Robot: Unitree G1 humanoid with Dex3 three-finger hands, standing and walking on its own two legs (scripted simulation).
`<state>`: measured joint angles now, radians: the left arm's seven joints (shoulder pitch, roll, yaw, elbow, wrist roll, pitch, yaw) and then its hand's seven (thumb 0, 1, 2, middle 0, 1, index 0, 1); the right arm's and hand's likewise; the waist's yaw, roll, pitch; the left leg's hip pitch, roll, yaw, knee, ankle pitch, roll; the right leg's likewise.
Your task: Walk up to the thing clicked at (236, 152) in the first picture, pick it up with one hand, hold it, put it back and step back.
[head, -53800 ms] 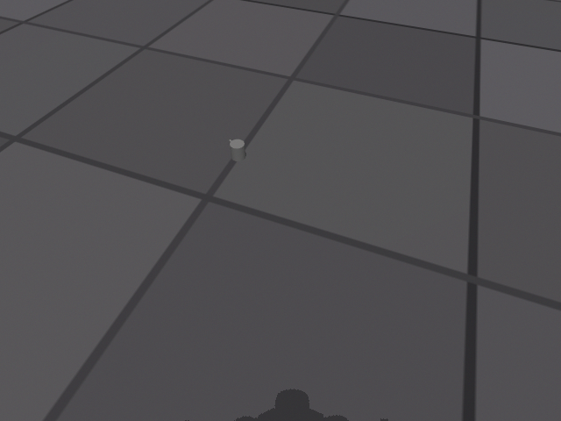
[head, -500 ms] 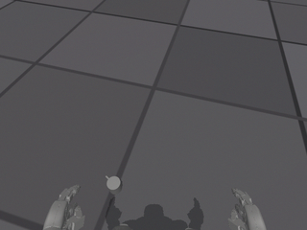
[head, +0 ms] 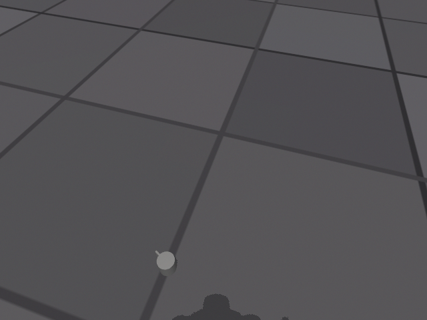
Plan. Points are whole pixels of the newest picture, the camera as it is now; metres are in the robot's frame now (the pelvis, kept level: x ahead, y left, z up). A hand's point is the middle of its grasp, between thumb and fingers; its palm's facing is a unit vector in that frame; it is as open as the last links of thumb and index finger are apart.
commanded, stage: stand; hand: left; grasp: from above
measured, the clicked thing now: (164, 261) +0.47 +0.22 -0.72
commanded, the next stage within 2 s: step back in 1.96 s
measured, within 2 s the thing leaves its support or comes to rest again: neither
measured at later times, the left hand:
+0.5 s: hand out of the picture +0.04 +0.23 -0.15, palm faces +0.03 -0.94 -0.33, open 7.4 cm
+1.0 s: hand out of the picture +0.06 +0.22 -0.15, palm faces +0.01 -0.94 -0.33, open 7.4 cm
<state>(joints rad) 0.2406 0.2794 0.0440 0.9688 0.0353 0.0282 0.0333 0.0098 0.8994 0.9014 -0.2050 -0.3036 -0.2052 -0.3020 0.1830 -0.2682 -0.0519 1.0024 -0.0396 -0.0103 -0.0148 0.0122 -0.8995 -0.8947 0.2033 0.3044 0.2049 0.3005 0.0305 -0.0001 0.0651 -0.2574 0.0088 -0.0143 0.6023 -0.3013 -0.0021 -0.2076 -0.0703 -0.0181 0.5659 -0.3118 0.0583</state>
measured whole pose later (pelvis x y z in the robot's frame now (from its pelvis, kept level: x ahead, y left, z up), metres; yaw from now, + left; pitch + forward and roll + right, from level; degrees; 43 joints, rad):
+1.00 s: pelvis +0.00 -0.02 +0.02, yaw +0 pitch -4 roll +0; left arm 0.13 0.31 0.03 1.14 0.02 0.00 0.02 0.01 0.90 0.90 -0.21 -0.30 -0.21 -0.30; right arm 0.13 -0.31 -0.02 1.14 -0.02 0.00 -0.01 0.01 -0.90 -0.89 0.20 0.30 0.20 0.30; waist 0.01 0.01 0.08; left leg -0.12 0.04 -0.02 0.37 -0.18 -0.04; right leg -0.09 -0.04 -0.03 0.36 -0.21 0.03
